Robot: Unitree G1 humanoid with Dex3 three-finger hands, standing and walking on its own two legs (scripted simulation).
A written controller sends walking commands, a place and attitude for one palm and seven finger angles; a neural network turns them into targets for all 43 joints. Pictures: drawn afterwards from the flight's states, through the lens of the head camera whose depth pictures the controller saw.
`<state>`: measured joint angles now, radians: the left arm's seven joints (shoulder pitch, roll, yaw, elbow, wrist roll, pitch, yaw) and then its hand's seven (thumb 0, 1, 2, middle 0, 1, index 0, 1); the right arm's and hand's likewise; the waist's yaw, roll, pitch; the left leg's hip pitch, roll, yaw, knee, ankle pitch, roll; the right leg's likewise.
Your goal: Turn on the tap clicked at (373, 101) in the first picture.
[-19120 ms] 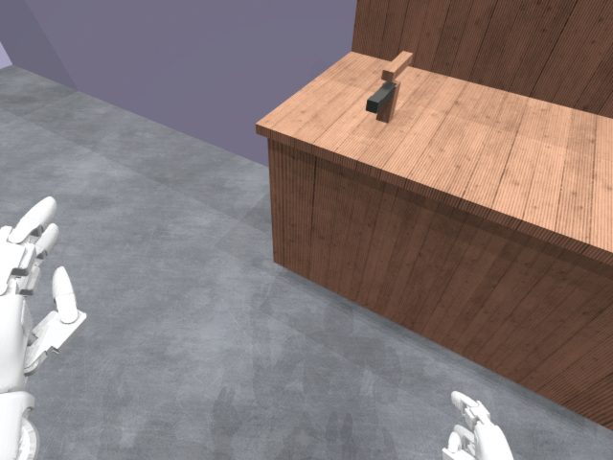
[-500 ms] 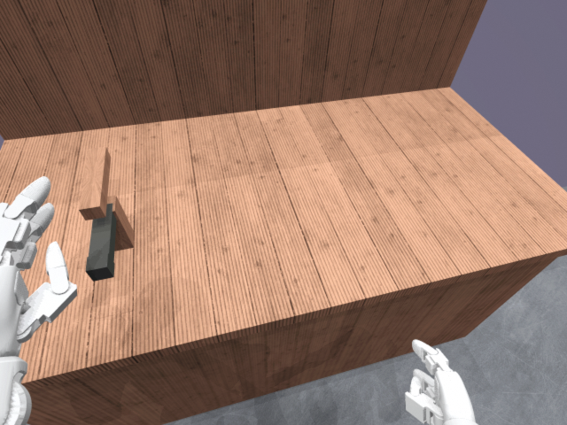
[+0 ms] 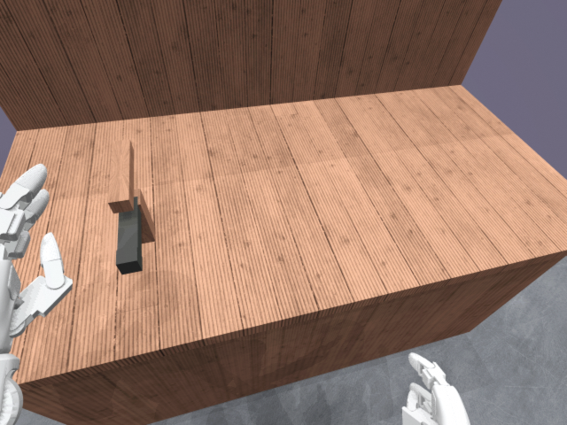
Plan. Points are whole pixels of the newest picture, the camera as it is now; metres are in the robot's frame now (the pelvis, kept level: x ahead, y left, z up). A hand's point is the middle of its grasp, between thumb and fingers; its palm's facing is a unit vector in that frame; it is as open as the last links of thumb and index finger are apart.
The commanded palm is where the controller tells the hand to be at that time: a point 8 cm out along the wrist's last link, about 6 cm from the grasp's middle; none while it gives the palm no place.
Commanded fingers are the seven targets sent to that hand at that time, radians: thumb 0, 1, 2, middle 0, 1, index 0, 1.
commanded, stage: come to a stop and stand still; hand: left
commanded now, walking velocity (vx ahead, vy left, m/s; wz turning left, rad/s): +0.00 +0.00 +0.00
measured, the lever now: (129, 260) +0.31 +0.25 +0.04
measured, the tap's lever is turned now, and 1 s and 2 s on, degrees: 0 0 0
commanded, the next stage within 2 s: look again from close up in 0.08 s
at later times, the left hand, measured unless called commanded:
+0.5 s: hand (80, 288) +0.21 +0.23 +0.15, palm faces +0.31 -0.85 -0.43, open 7.4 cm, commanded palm +0.15 +0.26 +0.17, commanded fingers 0.00 0.90 0.90 -0.20 -0.30 -0.20 -0.30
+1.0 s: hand (40, 297) +0.20 +0.26 +0.15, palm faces +0.39 -0.84 -0.37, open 7.4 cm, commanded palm +0.14 +0.29 +0.17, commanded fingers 0.00 0.90 0.90 -0.20 -0.30 -0.20 -0.30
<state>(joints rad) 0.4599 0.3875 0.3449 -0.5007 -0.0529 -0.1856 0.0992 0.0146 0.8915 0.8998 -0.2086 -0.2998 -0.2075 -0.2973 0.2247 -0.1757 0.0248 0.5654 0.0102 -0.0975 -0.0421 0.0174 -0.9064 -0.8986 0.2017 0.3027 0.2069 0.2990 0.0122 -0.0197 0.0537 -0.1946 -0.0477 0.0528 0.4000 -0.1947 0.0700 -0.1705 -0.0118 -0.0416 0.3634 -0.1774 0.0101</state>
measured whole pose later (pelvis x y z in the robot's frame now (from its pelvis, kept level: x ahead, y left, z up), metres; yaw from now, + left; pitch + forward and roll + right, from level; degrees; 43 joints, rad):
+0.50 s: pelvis +0.00 -0.02 -0.01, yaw +1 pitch +2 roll -1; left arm 0.46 0.47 0.37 -0.46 -0.11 -0.32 0.08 0.01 0.89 0.90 -0.21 -0.30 -0.21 -0.30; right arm 0.24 -0.27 0.01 0.58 0.01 -0.18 0.03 0.02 -0.91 -0.90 0.20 0.30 0.21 0.30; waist 0.02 -0.03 0.06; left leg -0.32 -0.04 0.02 0.51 -0.23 0.05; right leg -0.30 0.01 -0.04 0.49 -0.24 -0.02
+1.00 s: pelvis -0.01 +0.00 -0.01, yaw +1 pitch -1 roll -1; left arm 0.39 0.38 0.37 -0.38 -0.05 -0.27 0.07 0.01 0.89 0.90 -0.21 -0.30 -0.21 -0.30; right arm 0.23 -0.16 0.04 0.57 0.01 -0.17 -0.01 0.02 -0.91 -0.90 0.20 0.30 0.21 0.30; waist 0.03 -0.02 0.04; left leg -0.25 -0.05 0.05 0.49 -0.22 0.09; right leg -0.23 -0.01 -0.02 0.46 -0.22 0.02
